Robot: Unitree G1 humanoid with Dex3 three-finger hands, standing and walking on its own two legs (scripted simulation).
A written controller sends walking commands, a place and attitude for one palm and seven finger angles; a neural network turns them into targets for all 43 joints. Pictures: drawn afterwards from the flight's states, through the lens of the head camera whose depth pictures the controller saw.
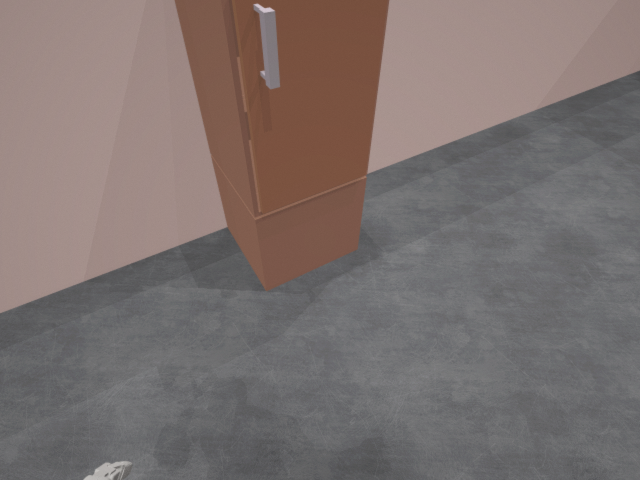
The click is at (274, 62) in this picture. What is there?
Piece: cupboard door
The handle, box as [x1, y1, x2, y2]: [253, 4, 279, 88]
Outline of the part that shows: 253,4 254,9 259,13 265,70 260,71 260,74 265,79 266,85 268,87 277,87 279,86 274,10 269,7 264,8 258,4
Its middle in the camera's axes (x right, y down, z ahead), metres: -0.12 -0.41 +0.82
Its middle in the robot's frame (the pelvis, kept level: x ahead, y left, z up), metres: +0.90 +0.17 +0.15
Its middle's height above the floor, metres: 0.92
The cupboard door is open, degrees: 0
